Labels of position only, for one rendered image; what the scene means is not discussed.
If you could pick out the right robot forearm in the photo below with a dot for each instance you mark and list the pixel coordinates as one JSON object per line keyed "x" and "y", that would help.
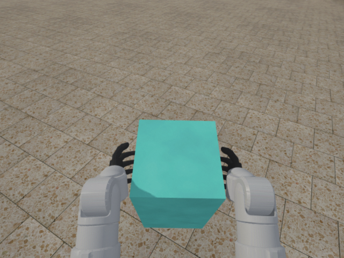
{"x": 256, "y": 215}

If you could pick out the robot right hand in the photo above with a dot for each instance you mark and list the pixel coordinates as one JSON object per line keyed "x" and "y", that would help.
{"x": 233, "y": 162}

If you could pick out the robot left hand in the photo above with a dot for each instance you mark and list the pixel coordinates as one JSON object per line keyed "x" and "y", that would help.
{"x": 118, "y": 156}

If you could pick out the left robot forearm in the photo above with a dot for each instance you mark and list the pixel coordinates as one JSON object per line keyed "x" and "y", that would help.
{"x": 99, "y": 215}

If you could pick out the carton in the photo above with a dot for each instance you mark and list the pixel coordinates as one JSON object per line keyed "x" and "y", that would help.
{"x": 177, "y": 179}

